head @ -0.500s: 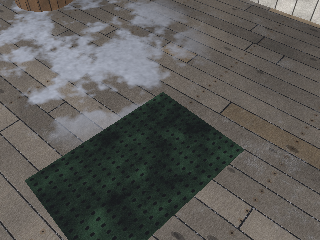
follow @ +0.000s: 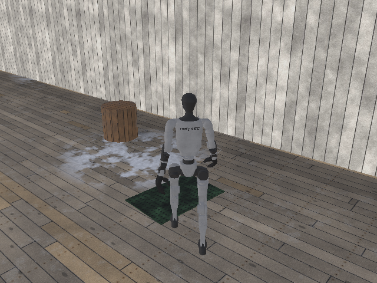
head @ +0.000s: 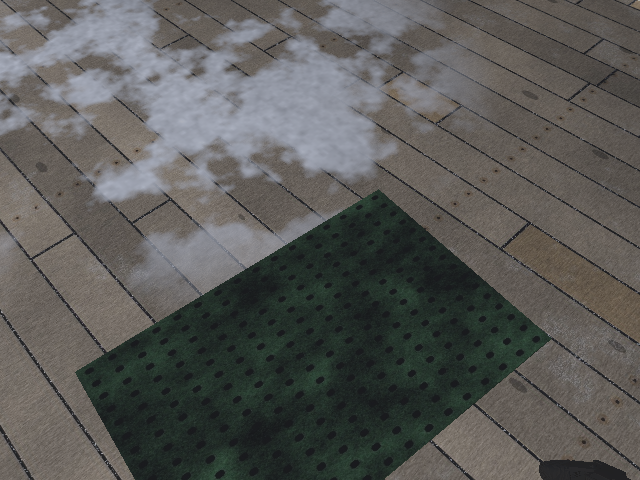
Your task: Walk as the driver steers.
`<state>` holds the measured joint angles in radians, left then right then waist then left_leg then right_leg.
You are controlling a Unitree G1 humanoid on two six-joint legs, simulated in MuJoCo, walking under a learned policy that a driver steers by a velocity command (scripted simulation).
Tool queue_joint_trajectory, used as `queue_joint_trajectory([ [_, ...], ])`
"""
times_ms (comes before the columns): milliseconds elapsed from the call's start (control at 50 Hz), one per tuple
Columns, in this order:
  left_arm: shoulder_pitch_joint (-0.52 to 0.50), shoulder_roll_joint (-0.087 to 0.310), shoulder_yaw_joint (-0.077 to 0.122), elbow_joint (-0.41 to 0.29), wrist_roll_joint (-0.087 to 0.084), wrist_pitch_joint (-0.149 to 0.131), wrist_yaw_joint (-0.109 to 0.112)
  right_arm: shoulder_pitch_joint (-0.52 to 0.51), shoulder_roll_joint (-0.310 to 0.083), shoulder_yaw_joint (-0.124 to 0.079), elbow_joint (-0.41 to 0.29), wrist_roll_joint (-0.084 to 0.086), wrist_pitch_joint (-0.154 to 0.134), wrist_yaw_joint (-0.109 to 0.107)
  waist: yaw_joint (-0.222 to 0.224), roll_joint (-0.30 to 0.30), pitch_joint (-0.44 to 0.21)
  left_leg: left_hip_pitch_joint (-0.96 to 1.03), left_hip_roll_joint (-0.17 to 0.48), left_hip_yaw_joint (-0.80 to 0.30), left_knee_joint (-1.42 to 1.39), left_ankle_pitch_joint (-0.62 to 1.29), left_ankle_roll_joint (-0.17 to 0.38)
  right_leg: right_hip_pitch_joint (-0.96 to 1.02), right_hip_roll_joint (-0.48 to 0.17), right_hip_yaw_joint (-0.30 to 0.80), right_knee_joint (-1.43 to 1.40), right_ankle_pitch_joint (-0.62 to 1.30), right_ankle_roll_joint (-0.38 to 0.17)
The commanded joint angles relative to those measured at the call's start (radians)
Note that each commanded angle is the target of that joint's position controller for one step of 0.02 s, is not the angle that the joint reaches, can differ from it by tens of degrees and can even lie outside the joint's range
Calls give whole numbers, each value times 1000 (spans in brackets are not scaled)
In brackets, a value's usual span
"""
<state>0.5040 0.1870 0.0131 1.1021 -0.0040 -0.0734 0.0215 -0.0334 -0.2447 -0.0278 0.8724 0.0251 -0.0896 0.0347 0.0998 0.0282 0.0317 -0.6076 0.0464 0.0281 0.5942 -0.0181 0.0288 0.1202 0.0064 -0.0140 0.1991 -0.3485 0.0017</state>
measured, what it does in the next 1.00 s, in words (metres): walks ahead: left foot, then right foot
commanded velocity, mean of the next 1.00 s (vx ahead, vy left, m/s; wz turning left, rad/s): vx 0.06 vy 0.00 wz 0.00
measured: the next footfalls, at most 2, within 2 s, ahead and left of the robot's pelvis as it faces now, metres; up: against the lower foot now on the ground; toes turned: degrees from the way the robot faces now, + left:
left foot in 0.06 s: +0.22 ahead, +0.12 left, +0.00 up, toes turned +1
right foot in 0.40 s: +0.20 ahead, -0.11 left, +0.00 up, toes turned -1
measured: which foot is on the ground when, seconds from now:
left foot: up 0.00-0.04, down 0.06-1.00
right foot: down 0.00-0.08, up 0.10-0.38, down 0.40-1.00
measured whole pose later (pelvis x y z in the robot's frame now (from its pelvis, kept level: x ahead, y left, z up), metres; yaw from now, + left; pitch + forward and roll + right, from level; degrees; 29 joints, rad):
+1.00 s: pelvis +0.18 +0.02 +0.00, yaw +0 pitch -1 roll +0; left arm 0.22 0.19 0.04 1.10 0.00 -0.01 0.05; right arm 0.16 -0.22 -0.02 1.06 0.00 0.00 -0.03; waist 0.00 0.00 0.04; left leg -0.21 -0.03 0.03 0.48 -0.25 0.04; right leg -0.16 -0.02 -0.01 0.47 -0.29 0.02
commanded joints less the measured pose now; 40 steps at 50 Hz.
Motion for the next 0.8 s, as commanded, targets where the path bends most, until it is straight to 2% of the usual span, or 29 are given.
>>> queue_joint_trajectory([
  [20, -33, 193, 38, -35, -5, 2, 10, 80, -114, -34, -31, -7, -9, -2, -143, -174, -8, 278, -72, 18, -56, 66, 44, -134, -201, 59, 135, 866, -92],
  [40, -54, 188, 38, -45, -4, 7, 9, 211, -145, -52, 14, -12, -9, -5, -208, -157, -85, 429, -86, 25, -88, 122, 69, -142, -168, 40, 276, 912, -64],
  [60, -43, 176, 33, -59, 7, 6, 6, 312, -190, -65, 41, -22, -7, -13, -242, -104, -169, 638, 3, -45, -70, 362, 98, -257, -118, 20, 462, 740, -24],
  [80, 98, 69, 4, -55, 29, 1, 0, 392, -259, -70, 57, -57, 5, -19, -185, 150, -345, 981, 287, -360, -12, 707, 256, -549, 17, -12, 858, 101, 32],
  [100, 176, 40, -2, -18, 2, -12, -7, 410, -213, -53, 68, -51, 12, -9, -171, 242, -518, 993, 389, -615, -148, 723, 360, -576, 90, 137, 1093, -329, 48],
  [120, 119, 113, 20, -25, -18, -11, -9, 296, -176, -43, 48, -28, 16, -2, -143, 141, -391, 808, 336, -497, -190, 530, 315, -593, 26, 167, 1153, -296, 43],
  [140, 10, 121, 24, -53, -24, -4, -2, 177, -125, -28, 23, -18, 16, -4, -123, 72, -232, 644, 283, -366, -223, 410, 266, -641, -20, 104, 1126, -239, 42],
  [160, -93, 137, 34, -76, -8, 12, 15, 111, -78, -10, 17, -23, 15, -3, -105, -26, -132, 483, 204, -266, -282, 338, 196, -612, -57, 75, 1051, -176, 32],
  [180, -47, 102, 34, -70, -6, 30, 25, 75, -72, -6, 21, -40, 6, -4, -61, 41, -126, 376, 210, -221, -301, 312, 214, -527, -92, 96, 987, -122, 35],
  [200, -27, 89, 33, -67, 3, 46, 30, 65, -73, -7, 29, -49, 5, 0, -46, 58, -104, 288, 188, -198, -324, 291, 215, -452, -98, 88, 922, -105, 41],
  [220, -22, 78, 34, -66, 5, 52, 33, 73, -65, -5, 40, -55, 3, -1, -38, 70, -96, 249, 156, -151, -329, 294, 212, -413, -93, 78, 847, -96, 42],
  [240, -32, 69, 33, -71, 0, 55, 39, 74, -76, -7, 49, -61, 4, -7, -27, 69, -102, 237, 138, -131, -333, 270, 210, -395, -86, 61, 764, -103, 43],
  [260, -65, 70, 32, -82, 2, 58, 45, 80, -83, -7, 51, -61, 5, -13, -37, 72, -107, 242, 147, -138, -334, 260, 221, -398, -85, 56, 679, -101, 46],
  [280, -96, 77, 31, -92, 7, 63, 47, 90, -95, -10, 53, -57, 8, -21, -47, 63, -125, 252, 155, -151, -338, 189, 222, -379, -90, 60, 609, -68, 45],
  [320, -136, 96, 37, -100, 8, 79, 43, 98, -122, -15, 55, -45, 22, -33, -58, 59, -138, 234, 159, -180, -376, -95, 210, -322, -81, 49, 510, 43, 39],
  [360, -157, 99, 40, -97, 14, 88, 36, 79, -116, -12, 56, -31, 37, -40, -42, 61, -86, 156, 132, -184, -404, -401, 168, -245, -61, 25, 395, 154, 20],
  [400, -184, 110, 41, -104, 32, 89, 33, 129, -76, 2, 81, -28, 43, -41, -45, 28, -14, 117, 91, -183, -405, -562, 95, -218, -80, 48, 278, 179, -11],
  [420, -191, 130, 41, -113, 33, 86, 35, 154, -75, 3, 88, -31, 44, -40, -62, -4, 18, 120, 62, -168, -368, -549, 61, -232, -122, 89, 217, 176, -31],
  [440, -215, 207, 61, -96, 13, 81, 35, 210, -87, -7, 89, -28, 51, -45, -125, -132, 51, 175, -2, -98, -353, -470, 41, -343, -105, 82, 217, 37, -57],
  [460, -219, 162, 57, -90, 9, 70, 29, 192, -99, -8, 93, -36, 57, -54, -99, -142, 46, 281, -22, -62, -290, -396, 26, -424, -87, 81, 176, -40, -51],
  [480, -229, 125, 49, -84, 15, 61, 28, 199, -98, -11, 96, -33, 61, -59, -111, -135, 33, 312, -21, -64, -272, -361, 30, -439, -86, 77, 155, -49, -34],
  [540, -254, 109, 48, -79, 11, 42, 26, 222, -70, -5, 113, -37, 65, -63, -117, -106, -2, 353, -24, -49, -234, -256, 41, -396, -80, 69, 171, 86, -10],
  [660, -223, 121, 49, -54, 4, 36, 25, 216, -71, -7, 126, -27, 62, -56, -100, -51, -62, 413, -18, -42, -181, -19, 46, -325, -72, 53, 222, 294, -17],
  [800, -216, 112, 47, -36, 3, 50, 26, 227, -74, -10, 146, -22, 77, -60, -101, -28, -52, 444, -12, -48, -163, 65, 46, -314, -61, 39, 228, 332, -13],
])
Keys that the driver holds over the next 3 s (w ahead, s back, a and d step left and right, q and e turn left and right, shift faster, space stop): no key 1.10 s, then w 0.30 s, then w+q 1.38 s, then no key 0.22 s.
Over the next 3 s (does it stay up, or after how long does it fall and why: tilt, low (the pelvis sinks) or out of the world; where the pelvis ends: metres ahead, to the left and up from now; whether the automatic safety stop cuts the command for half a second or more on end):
stays up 0.95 0.25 -0.01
